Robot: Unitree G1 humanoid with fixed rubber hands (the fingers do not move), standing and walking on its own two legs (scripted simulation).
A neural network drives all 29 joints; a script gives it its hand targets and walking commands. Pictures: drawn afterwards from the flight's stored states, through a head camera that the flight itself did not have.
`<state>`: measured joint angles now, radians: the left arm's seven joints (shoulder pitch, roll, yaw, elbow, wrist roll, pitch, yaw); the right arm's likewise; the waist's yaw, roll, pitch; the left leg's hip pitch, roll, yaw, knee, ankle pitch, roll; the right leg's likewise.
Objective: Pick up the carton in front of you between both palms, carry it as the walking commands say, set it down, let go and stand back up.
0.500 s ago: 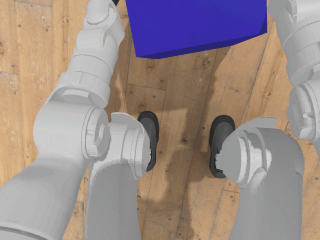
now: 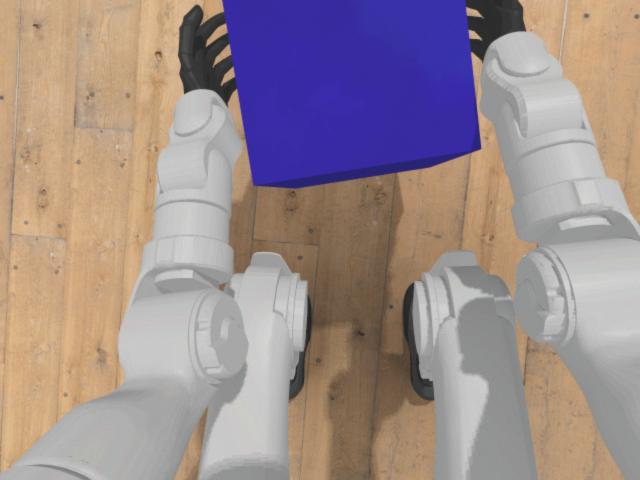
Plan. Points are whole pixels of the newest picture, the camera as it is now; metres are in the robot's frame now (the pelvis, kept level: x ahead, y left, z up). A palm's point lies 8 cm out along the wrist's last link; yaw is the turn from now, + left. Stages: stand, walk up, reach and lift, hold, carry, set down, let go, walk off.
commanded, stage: reach and lift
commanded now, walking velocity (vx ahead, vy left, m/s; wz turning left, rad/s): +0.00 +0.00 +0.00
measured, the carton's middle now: (350, 92) +0.52 -0.01 -0.17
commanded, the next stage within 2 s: none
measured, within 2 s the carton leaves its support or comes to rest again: neither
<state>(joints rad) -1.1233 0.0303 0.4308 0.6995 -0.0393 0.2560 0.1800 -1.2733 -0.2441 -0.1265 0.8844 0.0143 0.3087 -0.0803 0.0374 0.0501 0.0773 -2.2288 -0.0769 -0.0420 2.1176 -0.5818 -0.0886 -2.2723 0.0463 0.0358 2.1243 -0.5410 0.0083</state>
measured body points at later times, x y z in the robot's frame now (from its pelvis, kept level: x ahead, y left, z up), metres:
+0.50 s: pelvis +0.00 +0.01 +0.12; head +0.25 -0.02 +0.50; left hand +0.49 +0.15 +0.07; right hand +0.50 -0.16 +0.06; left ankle +0.11 +0.13 -0.35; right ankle +0.11 -0.12 -0.35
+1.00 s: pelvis +0.05 +0.01 +0.26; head +0.19 -0.01 +0.69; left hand +0.45 +0.15 +0.23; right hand +0.45 -0.16 +0.22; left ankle +0.11 +0.13 -0.35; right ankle +0.11 -0.12 -0.35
